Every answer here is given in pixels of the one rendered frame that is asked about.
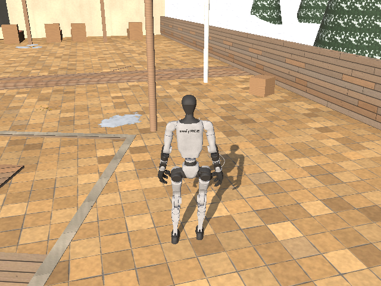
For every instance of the left robot upper arm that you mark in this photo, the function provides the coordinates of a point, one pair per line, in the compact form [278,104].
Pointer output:
[168,136]

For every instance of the robot left forearm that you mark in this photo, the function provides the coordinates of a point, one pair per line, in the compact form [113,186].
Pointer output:
[163,160]

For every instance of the robot right forearm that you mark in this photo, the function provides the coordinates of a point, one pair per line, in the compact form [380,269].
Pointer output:
[216,161]

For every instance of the robot head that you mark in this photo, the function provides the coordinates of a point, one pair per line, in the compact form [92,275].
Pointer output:
[189,104]

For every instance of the left robot hand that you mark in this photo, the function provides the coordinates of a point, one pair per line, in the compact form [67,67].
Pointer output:
[161,175]

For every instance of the right robot hand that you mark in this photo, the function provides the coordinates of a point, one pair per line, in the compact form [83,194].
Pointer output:
[219,177]

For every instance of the robot left foot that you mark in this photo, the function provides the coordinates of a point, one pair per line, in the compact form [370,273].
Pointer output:
[175,239]

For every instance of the right robot upper arm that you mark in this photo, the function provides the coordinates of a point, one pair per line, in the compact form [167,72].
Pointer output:
[207,125]

